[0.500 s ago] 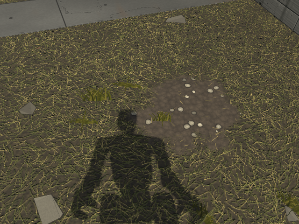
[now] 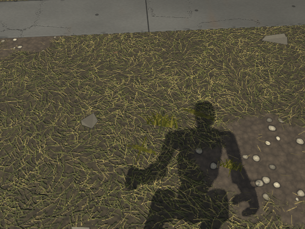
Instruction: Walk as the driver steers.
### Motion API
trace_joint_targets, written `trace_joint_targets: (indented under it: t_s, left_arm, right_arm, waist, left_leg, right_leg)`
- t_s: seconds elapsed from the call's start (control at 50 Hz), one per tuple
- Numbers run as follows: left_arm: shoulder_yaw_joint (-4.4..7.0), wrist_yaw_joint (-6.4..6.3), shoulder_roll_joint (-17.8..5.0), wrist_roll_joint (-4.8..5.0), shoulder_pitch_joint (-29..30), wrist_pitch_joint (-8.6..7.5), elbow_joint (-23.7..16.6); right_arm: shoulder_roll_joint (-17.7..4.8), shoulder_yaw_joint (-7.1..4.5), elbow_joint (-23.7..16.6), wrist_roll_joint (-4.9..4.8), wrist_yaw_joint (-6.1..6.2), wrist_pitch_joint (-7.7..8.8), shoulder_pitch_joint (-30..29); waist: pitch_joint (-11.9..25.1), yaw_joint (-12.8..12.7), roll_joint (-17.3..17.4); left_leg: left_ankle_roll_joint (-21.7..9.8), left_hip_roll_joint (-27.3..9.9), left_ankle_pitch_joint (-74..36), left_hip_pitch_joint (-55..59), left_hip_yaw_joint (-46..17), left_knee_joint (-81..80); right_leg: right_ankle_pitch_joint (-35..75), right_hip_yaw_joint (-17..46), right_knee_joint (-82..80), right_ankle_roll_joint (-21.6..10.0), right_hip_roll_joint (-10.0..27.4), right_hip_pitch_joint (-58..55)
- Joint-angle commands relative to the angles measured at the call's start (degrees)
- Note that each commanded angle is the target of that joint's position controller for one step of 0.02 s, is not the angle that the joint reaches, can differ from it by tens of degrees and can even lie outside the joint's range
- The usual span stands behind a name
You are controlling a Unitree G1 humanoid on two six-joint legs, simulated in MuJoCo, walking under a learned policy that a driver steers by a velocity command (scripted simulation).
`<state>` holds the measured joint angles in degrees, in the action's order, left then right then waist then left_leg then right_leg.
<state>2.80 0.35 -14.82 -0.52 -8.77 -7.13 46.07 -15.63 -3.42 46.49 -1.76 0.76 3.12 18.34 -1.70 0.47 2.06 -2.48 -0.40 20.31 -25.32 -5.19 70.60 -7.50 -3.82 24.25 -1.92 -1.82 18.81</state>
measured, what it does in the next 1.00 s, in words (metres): walks ahead: left foot, then right foot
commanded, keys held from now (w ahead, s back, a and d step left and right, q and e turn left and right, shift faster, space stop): w+q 0.18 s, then w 0.10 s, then w+e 0.72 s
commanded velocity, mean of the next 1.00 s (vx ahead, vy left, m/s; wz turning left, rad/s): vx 0.50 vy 0.00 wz -0.05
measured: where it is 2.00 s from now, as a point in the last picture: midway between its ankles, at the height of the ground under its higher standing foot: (156, 143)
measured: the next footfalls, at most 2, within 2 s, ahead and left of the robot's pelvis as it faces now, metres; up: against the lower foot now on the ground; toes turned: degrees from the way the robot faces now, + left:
left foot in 0.38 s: +0.34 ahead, +0.20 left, +0.00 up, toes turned +13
right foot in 0.94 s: +0.65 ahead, -0.03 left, +0.00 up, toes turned -10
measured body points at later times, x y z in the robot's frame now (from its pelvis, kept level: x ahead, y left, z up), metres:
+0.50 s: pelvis +0.26 +0.09 +0.00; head +0.29 +0.11 +0.44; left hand +0.27 +0.37 -0.14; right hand +0.45 -0.14 -0.10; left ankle +0.30 +0.19 -0.74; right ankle +0.17 -0.09 -0.63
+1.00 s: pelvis +0.53 +0.06 -0.02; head +0.57 +0.05 +0.42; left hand +0.74 +0.29 -0.12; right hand +0.54 -0.23 -0.15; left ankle +0.35 +0.21 -0.65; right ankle +0.61 -0.02 -0.74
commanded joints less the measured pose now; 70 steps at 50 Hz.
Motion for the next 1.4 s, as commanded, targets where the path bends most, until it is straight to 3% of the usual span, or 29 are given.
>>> trace_joint_targets:
  t_s: [0.02, 0.1, 0.2, 0.28, 0.32, 0.36, 0.38, 0.4, 0.42, 0.44, 0.48, 0.52, 0.64, 0.72, 0.82, 0.88, 0.92, 0.94, 0.96, 0.98, 1.0, 1.02, 1.04, 1.06, 1.14, 1.26, 1.36, 1.38, 1.4]
  left_arm:
    - [1.38, 0.28, -4.9, 0.02, -1.8, -0.81, -1.2]
    - [2.55, 0.25, -7.9, 0.34, -3.2, -1.09, 0.6]
    - [2.78, -0.10, -9.8, 0.63, -5.4, 0.09, 1.4]
    - [3.01, 0.25, -11.7, 1.96, -9.4, 1.36, 3.4]
    - [3.02, 0.28, -12.5, 2.71, -10.1, 2.30, 4.6]
    - [2.38, 0.18, -12.3, 2.86, -9.0, 3.09, 5.2]
    - [1.11, 0.13, -9.6, 1.86, -9.2, 2.81, 4.3]
    - [-1.28, 0.79, -1.8, 0.90, -14.9, 1.65, 2.3]
    - [-0.09, 0.90, -6.8, 2.81, -12.2, 0.22, 3.6]
    - [1.03, 0.92, -9.5, 4.58, -8.0, 0.01, 1.8]
    - [1.13, 0.31, -8.2, 2.67, -4.9, 0.77, 1.4]
    - [1.43, 0.28, -6.6, 2.59, -8.0, 2.80, 2.5]
    - [1.43, 0.28, -3.4, 2.20, -3.6, 4.70, 0.8]
    - [0.76, 1.66, -2.0, 1.55, 3.4, 4.34, -1.8]
    - [0.32, 3.39, -1.7, 1.71, 10.5, 4.20, -6.1]
    - [1.36, 3.92, -3.6, 2.03, 8.0, 4.40, -7.4]
    - [3.93, 3.40, -8.1, 2.42, -4.9, 4.56, -4.9]
    - [6.08, 2.21, -12.6, 2.13, -14.1, 5.00, -2.7]
    - [7.16, 1.47, -19.4, 2.28, -13.9, 4.95, -2.7]
    - [5.91, 1.73, -16.3, 1.50, -15.8, 4.01, -4.6]
    - [4.89, 1.93, -12.4, 1.13, -14.3, 3.33, -4.1]
    - [4.25, 1.94, -10.3, 1.56, -9.6, 2.92, -5.1]
    - [3.60, 1.86, -8.2, 1.55, -4.5, 2.87, -6.3]
    - [3.18, 1.54, -7.0, 0.90, -2.1, 2.91, -7.6]
    - [3.91, 0.12, -9.9, 0.81, -2.9, 3.18, -7.7]
    - [3.77, -2.27, -9.5, 2.03, -5.6, 6.45, -7.2]
    - [2.38, -2.54, -6.8, 0.84, -4.8, 6.55, -7.0]
    - [1.74, -2.38, -5.3, 0.50, -4.9, 6.07, -6.7]
    - [1.09, -2.15, -3.3, -0.90, -8.2, 5.35, -7.0]
  right_arm:
    - [-2.0, -0.84, -4.7, -0.26, -0.29, -0.34, 1.9]
    - [-1.8, -0.58, -8.3, 0.54, -0.34, -0.98, -3.3]
    - [-1.2, 0.09, -11.4, 0.51, -2.25, 0.08, -12.2]
    - [-1.3, 0.44, -14.4, 0.31, -3.24, 0.16, -17.8]
    - [-2.7, -0.01, -15.2, 0.65, -3.45, 0.38, -17.6]
    - [-6.7, -2.39, -11.4, 1.13, -3.06, 0.80, -4.4]
    - [-11.3, -4.23, -8.8, 1.56, -2.10, 0.63, 6.1]
    - [-18.2, -5.27, -8.4, 2.36, -1.39, 0.60, 9.3]
    - [-13.2, -3.99, -8.9, 2.42, -1.46, 1.18, 10.9]
    - [-10.4, -2.93, -8.4, 2.54, -1.73, 1.60, 7.8]
    - [-6.0, -1.81, -8.4, 1.90, -2.16, 2.11, -0.2]
    - [-3.5, -1.42, -8.1, 2.24, -2.26, 3.23, -3.5]
    - [-4.6, -2.26, -4.2, 2.89, -0.47, 4.25, -2.0]
    - [-6.5, -2.80, -2.7, 2.46, 0.35, 3.75, -0.8]
    - [-8.0, -3.45, -0.2, 1.33, 0.68, 2.09, 2.6]
    - [-10.3, -3.94, -0.3, 0.79, 0.98, 0.91, 0.8]
    - [-11.7, -4.05, -0.9, 0.22, 1.22, 0.04, -1.6]
    - [-11.0, -3.59, -1.6, 0.64, 1.42, 0.41, -1.5]
    - [-1.3, -0.85, -4.5, 2.94, 0.56, 1.89, 3.8]
    - [-4.0, -0.58, -5.8, 0.77, -0.23, 4.70, -0.2]
    - [-6.8, -1.35, -7.5, -1.37, -0.69, 5.86, -6.8]
    - [-6.6, -1.08, -7.9, -0.80, -0.33, 6.34, -7.9]
    - [-7.1, -1.52, -6.9, 1.02, 0.31, 6.11, -7.6]
    - [-8.1, -2.14, -6.7, 2.03, 0.54, 5.30, -6.1]
    - [-4.8, -1.53, -8.0, 2.99, 0.98, 2.40, -6.2]
    - [-3.6, -0.34, -9.8, 2.07, -0.16, 1.69, -15.2]
    - [-5.6, -1.05, -9.4, 2.96, -1.44, 3.03, -13.4]
    - [-5.7, -1.05, -8.8, 3.63, -1.47, 3.68, -11.3]
    - [-8.1, -1.23, -9.0, 4.55, -1.25, 3.94, -9.9]
  waist:
    - [2.8, 0.0, -6.4]
    - [0.6, -0.3, -4.6]
    - [-0.7, -3.6, -4.1]
    - [-3.0, -5.1, -4.6]
    - [-2.9, -3.3, -5.7]
    - [4.8, 4.8, -5.9]
    - [12.3, 9.2, -2.6]
    - [19.9, 5.2, 13.3]
    - [24.8, 8.1, 8.4]
    - [16.2, 7.1, 6.5]
    - [8.5, 2.9, 3.1]
    - [6.6, -0.3, 4.2]
    - [0.3, -0.8, 1.4]
    - [-2.5, 1.5, 0.7]
    - [-4.9, 3.7, 0.4]
    - [-1.2, 0.7, 3.0]
    - [6.4, -7.1, 3.5]
    - [11.2, -11.2, -0.3]
    - [14.7, -4.1, -17.2]
    - [24.2, -6.8, -11.4]
    - [16.6, -8.1, -7.9]
    - [10.4, -5.2, -4.4]
    - [6.7, -2.3, -1.6]
    - [6.1, -0.1, -2.1]
    - [5.4, 1.6, -2.6]
    - [8.7, -2.4, -8.0]
    - [8.4, -1.2, -8.7]
    - [9.2, 0.0, -7.7]
    - [13.9, -1.8, -2.3]
  left_leg:
    - [0.1, -7.0, -3.3, -10.3, -1.5, -0.2]
    - [1.0, -8.4, -9.7, -15.9, -1.5, -8.0]
    - [0.7, -7.0, -21.9, -14.0, 2.8, -24.2]
    - [-1.0, -5.0, -16.5, -12.4, 5.4, -32.3]
    - [-2.7, -3.1, -10.0, -9.2, 7.2, -35.6]
    - [-5.1, 1.4, -13.0, 10.8, 10.7, -41.5]
    - [-7.6, -4.5, -15.6, 29.3, 3.5, -39.2]
    - [-16.6, -22.3, -9.0, 47.3, -25.7, -44.6]
    - [-17.4, -24.9, -10.1, 46.2, -35.6, -51.2]
    - [-14.3, -23.0, -15.0, 40.6, -24.8, -51.0]
    - [-10.8, -17.9, -20.8, 27.2, -11.1, -53.3]
    - [-9.6, -15.5, -20.9, 20.0, -4.7, -57.8]
    - [-8.5, -14.6, -24.4, 19.4, 7.1, -63.0]
    - [-7.1, -14.6, -23.5, 21.3, 12.9, -63.9]
    - [-6.1, -17.1, -28.5, 29.8, 16.3, -60.1]
    - [-4.3, -17.1, -52.7, 31.8, 18.5, -51.0]
    - [-2.1, -14.7, -63.0, 28.0, 20.3, -32.8]
    - [0.7, -12.2, -49.4, 15.8, 20.1, -16.4]
    - [4.8, -0.8, 8.4, -11.2, 16.0, 5.6]
    - [3.8, 2.6, 14.4, -18.1, 0.6, 13.2]
    - [2.2, -0.4, 8.9, -23.4, -0.9, 12.3]
    - [1.4, -2.8, 4.0, -21.9, -0.5, 7.4]
    - [1.9, -4.7, 1.7, -17.5, -0.1, 3.1]
    - [2.5, -5.9, 0.7, -12.5, -0.2, 0.8]
    - [5.6, -3.7, -4.1, -7.8, 2.5, -10.7]
    - [6.6, 1.4, -21.7, -2.8, 3.3, -33.2]
    - [2.4, 0.4, -22.0, 1.5, 2.4, -43.6]
    - [0.4, -0.8, -31.8, 7.8, 2.2, -48.3]
    - [-3.3, -7.1, -49.6, 18.0, -4.9, -45.0]
  right_leg:
    - [1.3, 14.9, -15.3, -9.7, 16.2, -9.5]
    - [7.7, 8.1, -17.6, -11.1, 17.5, -10.3]
    - [10.3, -0.9, -16.3, -8.7, 15.7, -13.0]
    - [8.4, -1.2, -15.0, -7.9, 18.1, -18.0]
    - [16.3, -0.3, -11.3, -7.6, 19.5, -20.5]
    - [33.3, -3.1, 5.2, -5.4, 16.1, -17.5]
    - [24.0, -4.1, 21.0, -2.9, 13.0, -5.8]
    - [-18.2, -2.5, 44.0, 1.2, 2.8, 17.3]
    - [-26.0, 10.3, 53.0, 0.7, 1.4, 21.4]
    - [-22.0, 10.6, 54.3, 0.0, 3.9, 25.9]
    - [-13.4, 9.0, 47.7, 0.4, 8.7, 22.8]
    - [-8.0, 9.4, 45.3, 0.7, 10.3, 16.6]
    - [4.0, 11.3, 34.6, 1.7, 9.1, 23.0]
    - [11.9, 7.2, 22.1, 1.1, 8.3, 22.6]
    - [6.4, 2.4, 15.1, -1.5, 7.5, 25.0]
    - [-1.7, -2.7, 14.1, -4.5, 3.0, 16.5]
    - [-2.0, -4.8, 10.4, -7.9, -2.2, -1.7]
    - [0.4, 2.3, 7.9, -10.5, -0.1, -18.9]
    - [-4.9, 33.9, 4.2, -20.6, 15.5, -37.8]
    - [-12.7, 53.4, -6.4, -24.5, 21.2, -42.8]
    - [-9.2, 45.8, -8.3, -20.8, 19.9, -38.9]
    - [0.6, 37.6, -7.5, -18.7, 17.7, -29.5]
    - [12.6, 30.4, -6.7, -16.8, 15.3, -20.3]
    - [22.1, 25.8, -6.9, -16.2, 13.9, -14.2]
    - [40.3, 17.1, -6.6, -14.8, 9.5, -4.9]
    - [28.7, 15.7, -1.9, -8.5, 5.8, -5.9]
    - [23.7, 21.5, 6.1, -7.2, 9.2, -12.1]
    - [23.2, 20.0, 9.5, -5.5, 6.7, -11.1]
    - [12.6, 17.4, 16.4, -3.5, 2.7, -7.4]
Keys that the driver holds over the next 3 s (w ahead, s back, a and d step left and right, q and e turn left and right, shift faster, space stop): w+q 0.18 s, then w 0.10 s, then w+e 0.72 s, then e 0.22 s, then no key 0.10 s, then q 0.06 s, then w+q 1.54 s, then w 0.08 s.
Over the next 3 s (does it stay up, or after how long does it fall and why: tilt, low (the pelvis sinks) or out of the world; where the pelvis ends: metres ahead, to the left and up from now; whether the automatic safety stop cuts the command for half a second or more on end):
stays up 1.41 0.09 0.01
